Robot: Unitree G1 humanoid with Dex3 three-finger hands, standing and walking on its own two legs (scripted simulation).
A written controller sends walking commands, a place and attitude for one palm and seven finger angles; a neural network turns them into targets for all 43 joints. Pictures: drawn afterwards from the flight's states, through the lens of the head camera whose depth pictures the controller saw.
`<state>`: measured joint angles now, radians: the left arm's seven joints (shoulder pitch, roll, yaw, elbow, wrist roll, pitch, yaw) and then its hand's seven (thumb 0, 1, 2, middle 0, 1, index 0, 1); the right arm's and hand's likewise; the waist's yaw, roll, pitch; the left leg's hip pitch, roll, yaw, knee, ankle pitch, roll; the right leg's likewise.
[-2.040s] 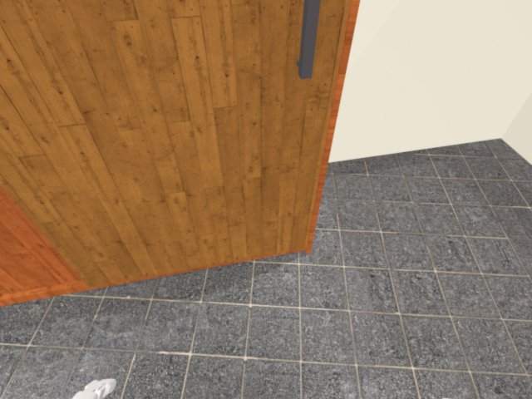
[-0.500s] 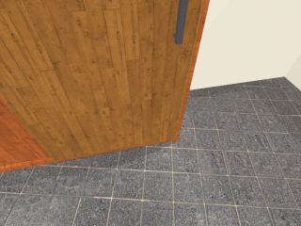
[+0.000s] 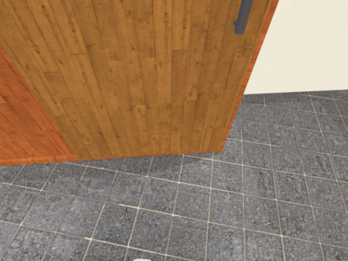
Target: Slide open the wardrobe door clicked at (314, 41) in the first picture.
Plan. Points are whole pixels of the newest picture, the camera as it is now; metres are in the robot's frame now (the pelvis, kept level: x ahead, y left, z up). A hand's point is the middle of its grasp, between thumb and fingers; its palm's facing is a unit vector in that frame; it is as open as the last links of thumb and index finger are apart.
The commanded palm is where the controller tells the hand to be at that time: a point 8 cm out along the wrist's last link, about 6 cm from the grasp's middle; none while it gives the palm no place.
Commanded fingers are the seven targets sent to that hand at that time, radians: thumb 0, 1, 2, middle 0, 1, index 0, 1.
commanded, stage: turn to face it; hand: right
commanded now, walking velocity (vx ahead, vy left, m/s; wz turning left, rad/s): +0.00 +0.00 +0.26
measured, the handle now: (244, 1) +0.81 -0.15 +0.21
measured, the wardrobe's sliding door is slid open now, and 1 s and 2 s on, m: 0.00 0.00 0.00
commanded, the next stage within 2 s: take the last steps up to it in 0.12 s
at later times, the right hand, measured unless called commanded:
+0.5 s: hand out of the picture +0.08 -0.20 -0.16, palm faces -0.12 +0.97 -0.21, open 7.4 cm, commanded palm none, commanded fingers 0.00 -0.90 -0.90 0.20 0.30 0.20 0.30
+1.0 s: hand out of the picture +0.15 -0.30 -0.19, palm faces -0.06 +0.99 -0.15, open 7.4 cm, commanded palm none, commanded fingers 0.00 -0.90 -0.90 0.20 0.30 0.20 0.30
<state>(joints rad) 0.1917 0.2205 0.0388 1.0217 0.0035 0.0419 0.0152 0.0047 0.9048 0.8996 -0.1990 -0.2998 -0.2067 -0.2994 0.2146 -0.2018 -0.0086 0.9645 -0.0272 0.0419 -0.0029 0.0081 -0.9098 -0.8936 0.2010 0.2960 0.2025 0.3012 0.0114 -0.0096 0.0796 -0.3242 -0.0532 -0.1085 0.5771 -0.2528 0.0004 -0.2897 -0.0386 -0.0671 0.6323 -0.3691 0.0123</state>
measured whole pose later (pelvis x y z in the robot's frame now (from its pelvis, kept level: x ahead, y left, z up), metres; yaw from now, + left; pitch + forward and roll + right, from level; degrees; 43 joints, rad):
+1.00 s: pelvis +0.17 -0.12 +0.00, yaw +6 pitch +0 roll +1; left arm 0.23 0.14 0.04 1.01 0.02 -0.06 0.01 0.00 0.92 0.90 -0.20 -0.30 -0.20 -0.30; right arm 0.35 -0.19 -0.07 1.11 -0.03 -0.01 0.00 0.01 -0.91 -0.89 0.20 0.30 0.20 0.30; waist -0.01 0.06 0.06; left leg -0.40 0.08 0.04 1.24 -0.38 0.01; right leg -0.35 -0.03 -0.17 0.59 -0.24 -0.07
